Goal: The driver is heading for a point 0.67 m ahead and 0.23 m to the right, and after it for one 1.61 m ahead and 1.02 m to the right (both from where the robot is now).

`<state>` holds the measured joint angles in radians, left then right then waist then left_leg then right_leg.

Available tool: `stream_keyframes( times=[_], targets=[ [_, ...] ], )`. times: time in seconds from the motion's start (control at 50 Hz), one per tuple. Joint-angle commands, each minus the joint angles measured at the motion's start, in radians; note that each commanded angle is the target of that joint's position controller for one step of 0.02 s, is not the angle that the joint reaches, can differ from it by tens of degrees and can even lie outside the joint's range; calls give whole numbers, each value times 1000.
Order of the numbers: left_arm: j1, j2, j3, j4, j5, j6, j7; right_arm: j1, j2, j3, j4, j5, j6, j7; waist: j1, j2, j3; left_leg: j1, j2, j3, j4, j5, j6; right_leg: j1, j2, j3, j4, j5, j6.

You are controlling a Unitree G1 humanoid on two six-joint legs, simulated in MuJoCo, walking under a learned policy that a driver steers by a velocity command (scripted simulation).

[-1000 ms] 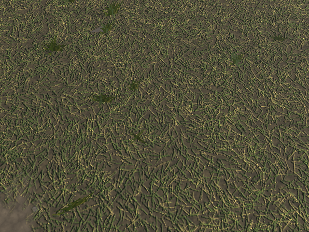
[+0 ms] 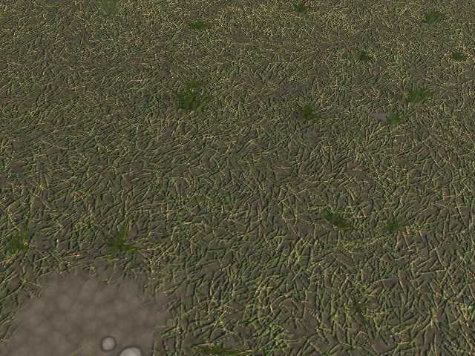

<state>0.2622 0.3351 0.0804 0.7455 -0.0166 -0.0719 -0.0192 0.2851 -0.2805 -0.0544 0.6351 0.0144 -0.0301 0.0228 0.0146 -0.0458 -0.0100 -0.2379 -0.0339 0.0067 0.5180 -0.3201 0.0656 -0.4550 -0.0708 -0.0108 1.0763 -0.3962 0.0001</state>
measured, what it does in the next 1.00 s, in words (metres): walks ahead, turning right: right foot, then left foot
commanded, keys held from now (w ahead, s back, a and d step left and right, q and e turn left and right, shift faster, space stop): w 0.10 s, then w+e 0.82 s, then e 0.08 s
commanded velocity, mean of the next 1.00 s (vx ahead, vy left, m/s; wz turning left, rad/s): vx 0.47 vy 0.00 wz -0.31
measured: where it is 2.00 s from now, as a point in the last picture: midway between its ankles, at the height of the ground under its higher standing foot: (266, 275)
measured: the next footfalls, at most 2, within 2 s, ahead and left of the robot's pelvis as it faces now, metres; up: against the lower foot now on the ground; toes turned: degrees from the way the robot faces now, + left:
right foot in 0.36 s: +0.39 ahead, -0.11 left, +0.00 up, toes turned -3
left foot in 0.82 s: +0.68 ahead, +0.07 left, +0.00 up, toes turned -22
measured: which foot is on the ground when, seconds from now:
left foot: down 0.00-0.36, up 0.38-0.80, down 0.82-1.00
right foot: up 0.00-0.34, down 0.36-0.82, up 0.84-1.00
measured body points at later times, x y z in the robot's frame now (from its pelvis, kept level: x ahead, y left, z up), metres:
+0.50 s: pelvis +0.28 -0.03 -0.01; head +0.32 -0.03 +0.44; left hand +0.45 +0.23 -0.11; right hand +0.35 -0.31 -0.12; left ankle +0.16 +0.11 -0.64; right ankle +0.35 -0.10 -0.74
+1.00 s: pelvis +0.57 +0.00 +0.00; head +0.60 +0.00 +0.45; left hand +0.79 +0.22 -0.11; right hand +0.59 -0.30 -0.09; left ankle +0.64 +0.09 -0.74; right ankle +0.48 -0.12 -0.65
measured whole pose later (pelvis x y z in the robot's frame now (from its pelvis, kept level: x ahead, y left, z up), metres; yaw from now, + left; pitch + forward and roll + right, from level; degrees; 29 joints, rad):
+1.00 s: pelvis +0.57 +0.00 +0.00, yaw -24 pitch +1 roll +1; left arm 0.29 0.32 0.07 0.69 -0.02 -0.01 0.00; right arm 0.24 -0.26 -0.04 0.69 -0.02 -0.10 0.00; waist -0.01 -0.05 0.03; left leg -0.26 -0.02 0.04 0.44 -0.19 0.02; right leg -0.51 0.00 0.07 1.18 -0.35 0.01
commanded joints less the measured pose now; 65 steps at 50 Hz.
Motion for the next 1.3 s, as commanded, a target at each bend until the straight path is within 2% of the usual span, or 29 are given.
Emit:
stream_keyframes(
  times=[0.02, 0.08, 0.14, 0.26, 0.32, 0.36, 0.38, 0.4, 0.42, 0.44, 0.46, 0.48, 0.5, 0.56, 0.66, 0.76, 0.82, 0.84, 0.86, 0.88, 0.9, 0.92, 0.94, 0.98, 1.04, 1.16, 1.26, 1.28, 1.3],
  targets=[
    [-124, 109, 20, -107, 24, -44, -13, 27, -131, -27, -49, -12, -26, -12, -40, 164, 65, 240, 263, -362, -324, 112, 183, -387, -57, 53, -14, 156, 3],
    [-136, 59, 1, -90, 24, -32, -18, 36, -151, -30, -25, -15, -31, -28, -35, 127, 48, 202, 222, -228, -338, 376, 165, -323, -29, 16, -137, 311, 42],
    [-222, 15, -23, -102, 9, -30, -24, 64, -163, -30, 12, -11, -35, -37, -66, 134, 70, 158, 185, -123, -359, 397, 128, -235, 3, -12, -362, 472, 43],
    [-341, 16, -35, -142, -11, -36, -61, 137, -174, -36, 93, -4, -41, -35, -94, 116, 133, 271, 260, -64, -374, 403, 108, -208, 32, -12, -561, 515, -41],
    [-258, 56, -16, -130, -3, -31, -63, 123, -200, -44, 98, -13, -26, -47, -40, 151, 30, 381, 267, -13, -201, 899, 72, -81, 110, -53, -544, 376, -97],
    [-26, 122, 21, -81, -3, -18, -45, 101, -208, -41, 86, -21, -7, -59, 88, 146, -122, 306, 219, 51, 158, 1128, 20, 251, 163, -76, -554, 363, -153],
    [115, 205, 44, -71, 1, -6, -31, 157, -166, -23, 57, -48, -14, -63, 108, 7, -257, 2, 176, 60, 488, 807, -21, 624, -25, 194, -484, 394, -243],
    [153, 221, 44, -58, -14, -13, -39, 274, -41, 17, 57, -47, -36, -38, 33, -202, -400, -366, -40, -36, 826, -197, -85, 914, -252, 751, -623, 76, -428],
    [171, 130, 27, -54, -18, -9, -31, 128, -148, -2, 42, -7, -67, -24, 115, -92, -361, -463, -18, -153, 904, -206, -67, 886, -228, 814, -751, -49, -380],
    [97, 128, 22, -67, -8, -8, -22, 13, -173, -8, -8, 26, -88, -16, 105, -50, -195, -525, 35, -148, 875, -120, -50, 745, -209, 683, -786, -23, -333],
    [39, 120, 19, -82, 0, -7, -17, -42, -163, -1, -22, 13, -103, -19, 74, 54, -103, -503, 71, -134, 798, -61, -41, 582, -174, 597, -809, 79, -315],
    [-8, 108, 15, -95, 9, -8, -13, -49, -158, -6, -24, -8, -108, -23, 29, 82, -43, -455, 97, -128, 721, -26, -48, 450, -140, 525, -826, 195, -309],
    [-35, 92, 9, -110, 22, -10, -8, -26, -156, -8, -23, -17, -102, -24, -8, 52, -32, -393, 115, -133, 686, -6, -55, 365, -109, 480, -849, 264, -311],
    [-56, 86, 8, -111, 7, -9, 4, 10, -124, 0, -16, -33, -74, -30, -46, 10, 4, -347, 134, -93, 549, 6, -105, 206, -73, 377, -885, 372, -321],
    [9, 131, 23, -85, -6, 4, 25, -192, -66, 25, -67, -34, -77, -28, 33, -5, 32, -226, 72, -52, 158, 358, -151, 73, 19, 261, -860, 320, -241],
    [75, 124, 25, -62, -16, 26, 32, -241, -124, -2, -81, -4, -92, -16, 40, -43, -1, -164, 44, -108, 0, 333, -130, 224, -34, 403, -729, 192, -192],
    [67, 63, 8, -73, -2, 30, 26, -70, -173, -37, -49, -10, -103, -22, -62, -49, -75, 99, 89, -115, -60, 222, -46, 198, 17, 393, -509, 201, -126],
    [98, -18, -19, -88, 16, 26, 21, 70, -228, -52, -40, -23, -102, -31, -105, 102, -214, 337, 281, -305, -66, 123, 19, 86, 93, 287, -207, 5, -84],
    [222, -42, -32, -125, -21, 14, 18, 134, -308, -72, 3, -30, -85, -22, -43, 439, -297, 562, 481, -798, -186, -157, 182, -247, 179, 172, 97, -228, -36],
    [177, 72, -9, -100, -35, 18, 26, 100, -208, -56, -15, -19, -81, -16, -78, 275, -206, 494, 455, -826, -243, -376, 159, -350, 98, 192, 213, -142, -20],
    [65, 120, 7, -116, -23, 25, 28, 61, -160, -41, -19, -15, -78, -20, -101, 188, -91, 389, 407, -651, -245, -288, 115, -366, 72, 168, 234, -49, -15],
    [22, 107, 7, -124, -10, 31, 30, 13, -136, -31, -22, -25, -75, -21, -85, 120, -39, 290, 359, -510, -248, -119, 94, -330, 39, 150, 214, 22, -7],
    [-9, 97, 11, -137, -2, 33, 28, -25, -110, -22, -16, -31, -72, -23, -69, 127, 18, 211, 321, -403, -258, 68, 95, -306, 20, 155, 169, 63, 3],
    [7, 64, 13, -140, -8, 47, 22, -59, -90, -18, -3, -36, -77, -26, -33, 173, 36, 129, 276, -236, -267, 384, 87, -222, 2, 125, 116, 73, 21],
    [-22, 17, 2, -162, 2, 65, 22, -68, -130, -34, 29, -26, -73, -31, -18, 162, 22, 128, 285, -102, -260, 707, 118, -227, 7, 80, -10, 98, 53],
    [-132, 2, -6, -191, 5, 65, -18, -89, -178, -48, 71, -6, -32, -54, -48, 140, -17, 144, 267, 74, -241, 692, 95, -78, 19, 9, -351, 370, 28],
    [-96, 68, 30, -212, 10, 73, -36, -110, -213, -65, 83, 30, -15, -55, 3, 134, -53, 200, 282, 109, -15, 807, 50, 67, 80, -45, -525, 273, -58],
    [3, 103, 51, -184, 12, 71, -26, -101, -188, -59, 85, 29, -13, -54, 49, 93, -101, 159, 232, 143, 150, 777, 15, 214, 120, -56, -611, 368, -93],
    [82, 190, 76, -186, 11, 74, -2, -46, -156, -44, 73, -7, -18, -48, 72, -59, -171, -50, 159, 160, 415, 439, -57, 457, -19, 147, -622, 777, -170]
  ],
)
